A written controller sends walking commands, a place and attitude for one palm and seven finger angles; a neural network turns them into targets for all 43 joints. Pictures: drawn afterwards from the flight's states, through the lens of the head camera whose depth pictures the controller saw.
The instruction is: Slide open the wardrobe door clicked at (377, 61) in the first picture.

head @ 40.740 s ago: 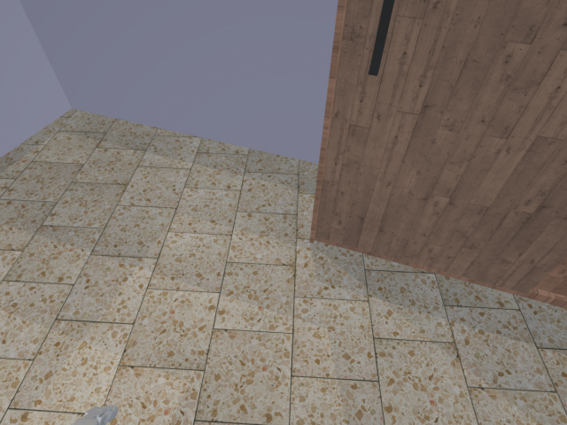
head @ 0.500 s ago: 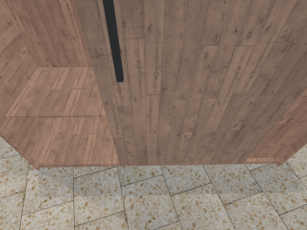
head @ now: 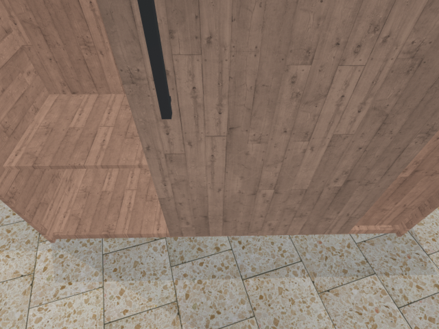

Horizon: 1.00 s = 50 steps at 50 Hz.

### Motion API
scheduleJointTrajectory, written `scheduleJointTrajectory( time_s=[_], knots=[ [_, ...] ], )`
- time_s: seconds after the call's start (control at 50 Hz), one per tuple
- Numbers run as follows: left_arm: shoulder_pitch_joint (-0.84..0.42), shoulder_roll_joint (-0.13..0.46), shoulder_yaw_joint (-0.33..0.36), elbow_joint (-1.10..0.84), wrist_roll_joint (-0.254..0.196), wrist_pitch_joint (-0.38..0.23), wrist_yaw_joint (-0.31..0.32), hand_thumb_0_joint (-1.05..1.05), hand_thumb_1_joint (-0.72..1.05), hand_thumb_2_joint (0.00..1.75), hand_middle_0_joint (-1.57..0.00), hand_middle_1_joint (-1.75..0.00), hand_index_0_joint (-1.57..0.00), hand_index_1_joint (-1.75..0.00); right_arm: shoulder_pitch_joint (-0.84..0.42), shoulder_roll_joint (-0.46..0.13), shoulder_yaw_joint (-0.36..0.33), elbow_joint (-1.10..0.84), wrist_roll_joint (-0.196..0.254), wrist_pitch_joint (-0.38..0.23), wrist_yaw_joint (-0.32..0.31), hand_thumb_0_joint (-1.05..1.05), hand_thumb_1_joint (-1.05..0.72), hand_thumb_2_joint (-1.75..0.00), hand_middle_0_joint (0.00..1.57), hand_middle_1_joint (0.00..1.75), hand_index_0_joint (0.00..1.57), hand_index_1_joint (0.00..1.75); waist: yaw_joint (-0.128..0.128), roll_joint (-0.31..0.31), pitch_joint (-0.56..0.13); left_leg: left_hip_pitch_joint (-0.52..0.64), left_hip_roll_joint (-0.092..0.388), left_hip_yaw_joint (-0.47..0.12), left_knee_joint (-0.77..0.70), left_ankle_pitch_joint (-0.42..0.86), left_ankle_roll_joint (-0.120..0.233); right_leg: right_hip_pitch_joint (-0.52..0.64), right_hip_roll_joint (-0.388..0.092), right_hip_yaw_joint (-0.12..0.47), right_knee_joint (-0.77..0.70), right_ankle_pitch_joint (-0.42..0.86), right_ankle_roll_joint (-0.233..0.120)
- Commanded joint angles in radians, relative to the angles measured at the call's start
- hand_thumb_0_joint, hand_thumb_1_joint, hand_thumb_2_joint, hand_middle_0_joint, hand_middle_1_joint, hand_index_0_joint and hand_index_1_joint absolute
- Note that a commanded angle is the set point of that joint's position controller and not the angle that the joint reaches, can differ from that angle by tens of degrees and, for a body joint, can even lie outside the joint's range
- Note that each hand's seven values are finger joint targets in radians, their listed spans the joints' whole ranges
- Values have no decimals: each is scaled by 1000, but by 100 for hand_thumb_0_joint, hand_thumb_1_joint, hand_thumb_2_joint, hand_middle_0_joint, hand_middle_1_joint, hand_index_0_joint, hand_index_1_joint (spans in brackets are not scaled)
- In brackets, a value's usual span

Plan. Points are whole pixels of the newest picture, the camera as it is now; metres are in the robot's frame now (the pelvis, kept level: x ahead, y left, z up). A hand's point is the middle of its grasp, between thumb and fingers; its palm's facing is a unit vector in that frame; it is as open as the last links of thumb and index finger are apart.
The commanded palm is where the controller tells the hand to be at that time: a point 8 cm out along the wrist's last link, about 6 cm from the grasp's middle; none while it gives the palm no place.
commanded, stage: look to check the result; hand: left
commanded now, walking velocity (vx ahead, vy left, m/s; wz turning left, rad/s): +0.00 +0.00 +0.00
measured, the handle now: (158, 53) +0.58 +0.16 +0.20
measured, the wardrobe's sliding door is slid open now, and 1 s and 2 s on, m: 0.56 0.56 0.56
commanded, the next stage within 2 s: stand and wait in 0.08 s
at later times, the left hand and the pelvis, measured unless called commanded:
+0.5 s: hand out of the picture +0.07 +0.22 -0.16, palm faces -0.02 -0.96 -0.29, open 7.4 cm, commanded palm none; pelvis +0.00 +0.00 +0.00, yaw -1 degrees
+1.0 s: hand out of the picture +0.06 +0.23 -0.16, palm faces -0.03 -0.95 -0.31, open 7.4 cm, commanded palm none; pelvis +0.00 +0.00 +0.00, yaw -1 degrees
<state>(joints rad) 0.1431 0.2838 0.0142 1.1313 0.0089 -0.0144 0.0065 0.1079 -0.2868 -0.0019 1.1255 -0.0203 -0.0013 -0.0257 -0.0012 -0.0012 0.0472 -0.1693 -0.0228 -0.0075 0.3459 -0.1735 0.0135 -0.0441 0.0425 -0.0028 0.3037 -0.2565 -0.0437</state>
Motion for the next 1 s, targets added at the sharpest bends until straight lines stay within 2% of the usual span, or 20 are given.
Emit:
scheduleJointTrajectory(
  time_s=[0.0, 0.1, 0.22, 0.24, 0.32, 0.36, 0.42, 0.56, 0.58, 0.7, 0.8, 0.84, 0.94, 0.98],
  knots=[
    [-10, 177, 31, -51, -4, -19, 16, 0, 90, 90, -20, -30, -20, -30, -12, -182, -29, -53, 3, -16, -12, 0, -90, -90, 20, 30, 20, 30, -7, -12, -91, 107, 134, -112, -3, 276, 24, -49, -164, 104, -36, 304, 8],
    [-13, 178, 30, -49, -4, -18, 15, 0, 90, 90, -20, -30, -20, -30, -14, -181, -28, -50, 3, -15, -10, 0, -90, -90, 20, 30, 20, 30, -6, -3, -72, 98, 134, -113, -18, 245, 23, -58, -162, 107, -46, 259, 7],
    [-15, 184, 32, -51, -4, -22, 16, 0, 90, 90, -20, -30, -20, -30, -12, -186, -29, -50, 3, -18, -11, 0, -90, -90, 20, 30, 20, 30, -6, 1, -98, 111, 136, -107, -12, 280, 22, -36, -166, 110, -38, 316, 8],
    [-10, 187, 34, -53, -3, -23, 17, 0, 90, 90, -20, -30, -20, -30, -9, -185, -29, -51, 4, -19, -11, 0, -90, -90, 20, 30, 20, 30, -5, -16, -109, 120, 137, -108, -7, 297, 23, -32, -165, 108, -34, 331, 7],
    [-13, 183, 34, -53, -4, -21, 17, 0, 90, 90, -20, -30, -20, -30, -13, -184, -29, -49, 4, -19, -12, 0, -90, -90, 20, 30, 20, 30, -5, -3, -87, 112, 136, -106, -11, 287, 22, -40, -166, 110, -39, 327, 9],
    [-11, 188, 35, -54, -4, -23, 19, 0, 90, 90, -20, -30, -20, -30, -6, -185, -30, -50, 4, -19, -12, 0, -90, -90, 20, 30, 20, 30, -7, -12, -101, 120, 138, -101, -2, 307, 23, -30, -168, 110, -35, 367, 14],
    [-14, 187, 35, -55, -5, -22, 18, 0, 90, 90, -20, -30, -20, -30, -10, -188, -30, -49, 3, -18, -12, 0, -90, -90, 20, 30, 20, 30, -6, 7, -87, 114, 138, -103, -11, 288, 20, -36, -166, 112, -39, 332, 7],
    [-19, 193, 32, -54, -4, -20, 15, 0, 90, 90, -20, -30, -20, -30, -14, -193, -28, -48, 4, -18, -9, 0, -90, -90, 20, 30, 20, 30, -5, 12, -66, 107, 140, -109, -27, 253, 20, -48, -164, 117, -52, 277, 5],
    [-21, 195, 32, -53, -4, -21, 15, 0, 90, 90, -20, -30, -20, -30, -16, -194, -29, -48, 4, -18, -10, 0, -90, -90, 20, 30, 20, 30, -5, -4, -60, 105, 139, -109, -28, 247, 20, -53, -163, 120, -55, 277, 6],
    [-28, 199, 32, -54, -5, -22, 14, 0, 90, 90, -20, -30, -20, -30, -14, -205, -29, -48, 4, -20, -9, 0, -90, -90, 20, 30, 20, 30, -7, 1, -90, 121, 143, -111, -31, 262, 20, -41, -164, 119, -49, 280, 1],
    [-32, 203, 31, -53, -4, -21, 13, 0, 90, 90, -20, -30, -20, -30, -20, -208, -29, -47, 4, -17, -8, 0, -90, -90, 20, 30, 20, 30, -8, 1, -67, 111, 142, -111, -38, 227, 19, -54, -163, 121, -63, 248, 3],
    [-26, 211, 33, -53, -2, -24, 15, 0, 90, 90, -20, -30, -20, -30, -16, -210, -29, -48, 7, -19, -8, 0, -90, -90, 20, 30, 20, 30, -6, -18, -90, 125, 143, -108, -29, 257, 20, -40, -163, 121, -59, 288, 6],
    [-29, 213, 33, -53, -3, -23, 15, 0, 90, 90, -20, -30, -20, -30, -23, -213, -31, -47, 7, -17, -8, 0, -90, -90, 20, 30, 20, 30, -6, -12, -69, 119, 143, -105, -32, 242, 18, -54, -164, 121, -63, 282, 7],
    [-32, 213, 33, -53, -4, -24, 15, 0, 90, 90, -20, -30, -20, -30, -25, -214, -31, -45, 5, -19, -8, 0, -90, -90, 20, 30, 20, 30, -8, 0, -89, 127, 144, -106, -29, 255, 19, -41, -168, 122, -59, 299, 7]
  ],
)
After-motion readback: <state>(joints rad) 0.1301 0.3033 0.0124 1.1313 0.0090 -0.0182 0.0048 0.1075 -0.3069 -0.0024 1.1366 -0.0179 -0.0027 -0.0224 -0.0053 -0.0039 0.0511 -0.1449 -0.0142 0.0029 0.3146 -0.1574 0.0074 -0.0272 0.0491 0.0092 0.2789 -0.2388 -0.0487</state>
